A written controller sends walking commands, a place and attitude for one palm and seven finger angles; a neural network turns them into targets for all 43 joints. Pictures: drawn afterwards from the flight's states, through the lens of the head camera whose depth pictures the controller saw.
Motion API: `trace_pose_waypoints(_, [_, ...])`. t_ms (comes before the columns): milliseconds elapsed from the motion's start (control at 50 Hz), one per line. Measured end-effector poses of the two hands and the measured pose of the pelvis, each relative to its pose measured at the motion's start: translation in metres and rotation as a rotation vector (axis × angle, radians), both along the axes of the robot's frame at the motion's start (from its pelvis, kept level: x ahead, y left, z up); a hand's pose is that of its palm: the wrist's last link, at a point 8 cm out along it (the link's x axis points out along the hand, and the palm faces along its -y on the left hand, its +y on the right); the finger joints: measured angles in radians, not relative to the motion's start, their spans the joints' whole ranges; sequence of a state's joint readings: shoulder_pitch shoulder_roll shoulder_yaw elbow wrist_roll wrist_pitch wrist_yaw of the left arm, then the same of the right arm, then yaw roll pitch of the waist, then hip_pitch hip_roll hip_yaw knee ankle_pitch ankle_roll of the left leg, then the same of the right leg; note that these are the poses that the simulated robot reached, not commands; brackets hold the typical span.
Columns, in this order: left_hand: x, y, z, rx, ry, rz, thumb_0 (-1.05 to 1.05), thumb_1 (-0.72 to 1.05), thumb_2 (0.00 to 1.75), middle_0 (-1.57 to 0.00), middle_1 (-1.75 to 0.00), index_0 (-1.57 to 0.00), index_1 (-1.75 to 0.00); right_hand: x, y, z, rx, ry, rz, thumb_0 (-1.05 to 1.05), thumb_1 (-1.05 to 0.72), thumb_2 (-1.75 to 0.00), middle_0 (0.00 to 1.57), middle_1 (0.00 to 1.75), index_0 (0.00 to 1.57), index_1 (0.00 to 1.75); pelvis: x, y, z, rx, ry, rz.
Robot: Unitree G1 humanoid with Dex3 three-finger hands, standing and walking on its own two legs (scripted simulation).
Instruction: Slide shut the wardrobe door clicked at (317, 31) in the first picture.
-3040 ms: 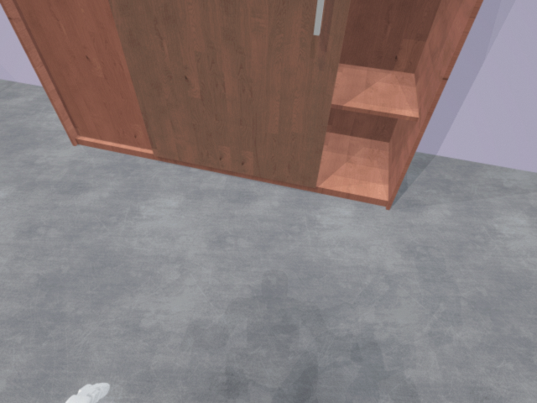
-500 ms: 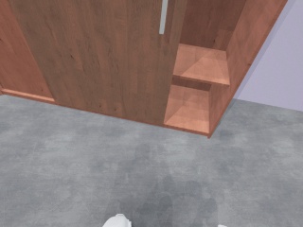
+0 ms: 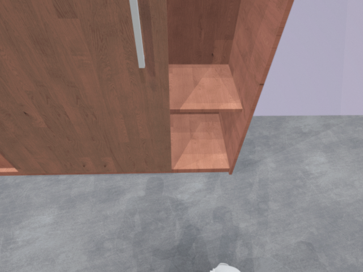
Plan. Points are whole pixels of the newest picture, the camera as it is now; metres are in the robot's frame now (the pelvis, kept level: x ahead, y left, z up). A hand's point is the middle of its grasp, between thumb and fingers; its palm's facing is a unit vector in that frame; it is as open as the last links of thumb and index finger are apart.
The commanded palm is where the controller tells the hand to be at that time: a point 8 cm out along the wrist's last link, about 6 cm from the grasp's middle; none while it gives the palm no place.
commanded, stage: take the last steps up to it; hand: left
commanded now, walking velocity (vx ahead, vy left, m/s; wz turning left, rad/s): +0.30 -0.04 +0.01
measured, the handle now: (136, 18) +0.77 +0.16 +0.21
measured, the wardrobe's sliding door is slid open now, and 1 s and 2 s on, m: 0.38 0.38 0.38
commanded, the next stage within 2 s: come to a stop and stand still in 0.72 s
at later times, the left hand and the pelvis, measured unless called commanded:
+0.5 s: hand out of the picture +0.10 +0.12 -0.18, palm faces +0.14 -0.98 -0.14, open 7.3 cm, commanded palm none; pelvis +0.16 -0.03 +0.00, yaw +3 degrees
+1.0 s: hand (133, 195) +0.37 +0.16 -0.17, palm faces +0.06 -0.97 -0.25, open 7.3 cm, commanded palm none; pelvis +0.30 -0.03 -0.01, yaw +2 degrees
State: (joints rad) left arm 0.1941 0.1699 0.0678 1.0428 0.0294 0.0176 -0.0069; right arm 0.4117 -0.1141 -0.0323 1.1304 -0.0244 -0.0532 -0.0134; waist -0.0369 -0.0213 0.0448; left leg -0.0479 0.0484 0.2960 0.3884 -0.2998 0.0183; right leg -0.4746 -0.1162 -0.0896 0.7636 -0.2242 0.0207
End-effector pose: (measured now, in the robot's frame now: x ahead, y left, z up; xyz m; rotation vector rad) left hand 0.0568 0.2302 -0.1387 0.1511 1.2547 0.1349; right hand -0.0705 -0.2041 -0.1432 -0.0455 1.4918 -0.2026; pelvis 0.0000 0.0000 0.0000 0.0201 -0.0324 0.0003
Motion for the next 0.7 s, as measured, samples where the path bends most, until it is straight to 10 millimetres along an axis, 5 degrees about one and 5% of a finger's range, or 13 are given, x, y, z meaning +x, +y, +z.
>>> trace_pose_waypoints(100, [0.064,-0.030,-0.002,0.020,-0.062,-0.064,0.00,0.92,0.90,-0.20,-0.30,-0.19,-0.30,-0.007,-0.007,-0.015,0.065,0.113,-0.061,0.00,-0.91,-0.90,0.20,0.30,0.20,0.30,0.036,-0.025,-0.012,0.001,0.011,-0.010])
trace_pose_waypoints(160, [0.080,-0.046,0.000,0.013,-0.108,-0.038,0.00,0.92,0.90,-0.20,-0.30,-0.20,-0.30,0.012,-0.019,-0.016,0.082,0.146,-0.040,0.00,-0.91,-0.90,0.20,0.30,0.20,0.30,0.052,-0.037,-0.012,-0.010,0.004,0.008])
trace_pose_waypoints(260, [0.080,-0.044,0.009,0.045,-0.100,0.053,-0.02,0.95,0.90,-0.20,-0.30,-0.20,-0.30,0.094,-0.050,-0.009,0.037,0.029,0.020,0.00,-0.91,-0.90,0.20,0.30,0.20,0.30,0.081,-0.048,-0.001,-0.018,0.012,0.024])
trace_pose_waypoints(380, [0.055,-0.052,0.003,0.008,0.051,0.084,-0.01,0.94,0.90,-0.20,-0.30,-0.20,-0.30,0.209,-0.070,0.002,-0.027,-0.171,0.082,0.00,-0.91,-0.90,0.19,0.30,0.20,0.30,0.117,-0.045,0.004,-0.032,0.025,0.033])
trace_pose_waypoints(560, [0.030,-0.051,-0.017,-0.090,0.268,0.197,0.00,0.91,0.90,-0.20,-0.30,-0.20,-0.30,0.356,-0.042,0.014,-0.071,-0.327,0.235,0.00,-0.91,-0.90,0.19,0.30,0.20,0.30,0.184,-0.015,-0.007,-0.048,0.026,0.049])
trace_pose_waypoints(620, [0.040,-0.039,-0.026,-0.103,0.325,0.195,0.00,0.91,0.90,-0.20,-0.30,-0.20,-0.30,0.384,-0.025,0.010,-0.081,-0.369,0.242,0.00,-0.91,-0.90,0.19,0.30,0.20,0.30,0.204,-0.003,-0.015,-0.035,0.020,0.039])
trace_pose_waypoints(700, [0.089,-0.019,-0.020,-0.076,0.283,0.155,0.01,0.91,0.90,-0.20,-0.30,-0.20,-0.30,0.384,-0.010,0.010,-0.066,-0.341,0.187,-0.01,-0.91,-0.90,0.19,0.30,0.20,0.30,0.226,0.003,-0.008,-0.017,0.011,0.025])
